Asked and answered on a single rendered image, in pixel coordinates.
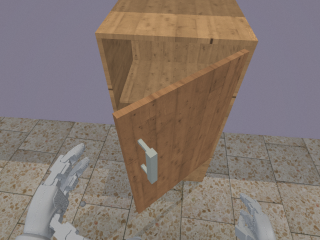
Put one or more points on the handle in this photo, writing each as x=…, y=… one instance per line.
x=151, y=168

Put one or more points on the right robot hand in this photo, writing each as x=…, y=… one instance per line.
x=258, y=227

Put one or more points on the cupboard door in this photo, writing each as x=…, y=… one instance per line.
x=181, y=122

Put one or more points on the left robot hand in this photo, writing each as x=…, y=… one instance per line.
x=52, y=195

